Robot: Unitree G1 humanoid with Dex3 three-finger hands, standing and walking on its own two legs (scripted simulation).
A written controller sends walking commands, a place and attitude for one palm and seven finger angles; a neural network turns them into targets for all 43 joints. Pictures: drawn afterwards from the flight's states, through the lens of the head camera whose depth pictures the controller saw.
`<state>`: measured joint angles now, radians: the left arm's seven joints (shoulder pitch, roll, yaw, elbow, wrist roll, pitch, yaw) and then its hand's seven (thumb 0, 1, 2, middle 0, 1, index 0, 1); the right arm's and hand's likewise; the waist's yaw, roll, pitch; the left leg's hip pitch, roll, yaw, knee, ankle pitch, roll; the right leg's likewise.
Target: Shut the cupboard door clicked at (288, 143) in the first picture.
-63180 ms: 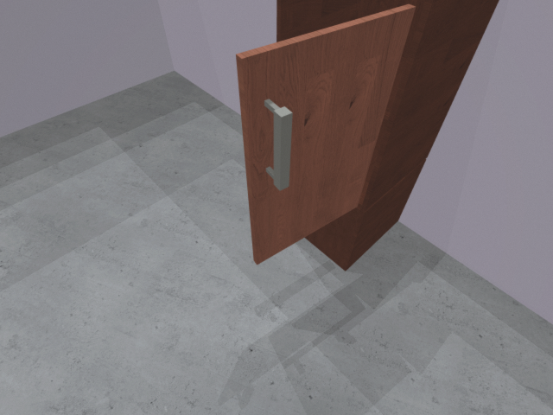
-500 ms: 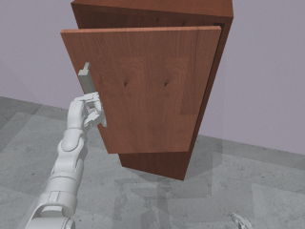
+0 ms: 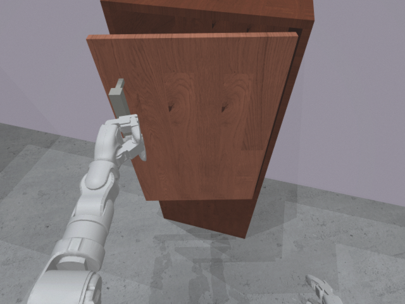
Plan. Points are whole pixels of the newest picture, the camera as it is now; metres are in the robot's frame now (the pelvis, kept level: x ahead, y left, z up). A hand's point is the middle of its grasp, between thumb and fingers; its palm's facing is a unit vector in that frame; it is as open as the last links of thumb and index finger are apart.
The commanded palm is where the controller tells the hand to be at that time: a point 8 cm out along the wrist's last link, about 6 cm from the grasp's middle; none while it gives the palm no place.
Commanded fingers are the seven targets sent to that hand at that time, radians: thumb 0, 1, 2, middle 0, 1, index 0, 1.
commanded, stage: push the door shut along its arc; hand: left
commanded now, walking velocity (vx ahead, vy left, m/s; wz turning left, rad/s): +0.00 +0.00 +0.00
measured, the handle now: (128, 118) +0.49 +0.18 +0.10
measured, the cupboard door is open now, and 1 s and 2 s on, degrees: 16 1 0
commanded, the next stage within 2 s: pull the fist back off the door in 1.40 s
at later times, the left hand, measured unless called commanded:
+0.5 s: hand (145, 124) +0.46 +0.13 +0.11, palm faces -0.15 -0.99 -0.02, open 3.1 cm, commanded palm +0.45 +0.18 +0.11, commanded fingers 0.00 0.90 0.90 -1.30 -1.50 -1.30 -1.50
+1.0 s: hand (167, 106) +0.52 +0.09 +0.11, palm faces -0.28 -0.96 -0.01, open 3.1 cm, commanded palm +0.52 +0.14 +0.11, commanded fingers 0.00 0.90 0.90 -1.30 -1.50 -1.30 -1.50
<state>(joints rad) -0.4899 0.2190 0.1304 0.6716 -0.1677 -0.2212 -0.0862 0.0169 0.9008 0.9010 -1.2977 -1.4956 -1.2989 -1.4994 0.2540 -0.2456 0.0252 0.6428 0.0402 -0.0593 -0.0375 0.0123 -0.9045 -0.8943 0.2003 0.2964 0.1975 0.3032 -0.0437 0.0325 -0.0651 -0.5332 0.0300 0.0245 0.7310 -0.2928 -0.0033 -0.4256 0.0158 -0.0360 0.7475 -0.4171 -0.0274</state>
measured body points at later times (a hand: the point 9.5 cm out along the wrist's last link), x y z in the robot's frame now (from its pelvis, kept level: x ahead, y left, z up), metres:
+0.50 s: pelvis -0.01 +0.01 -0.01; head +0.05 +0.01 +0.44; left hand +0.46 +0.19 +0.12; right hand +0.04 -0.26 -0.13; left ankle +0.05 +0.12 -0.71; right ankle -0.02 -0.10 -0.71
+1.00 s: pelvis -0.01 +0.02 -0.03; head +0.09 +0.02 +0.41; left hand +0.53 +0.15 +0.12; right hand -0.02 -0.26 -0.14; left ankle +0.05 +0.12 -0.71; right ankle -0.02 -0.10 -0.71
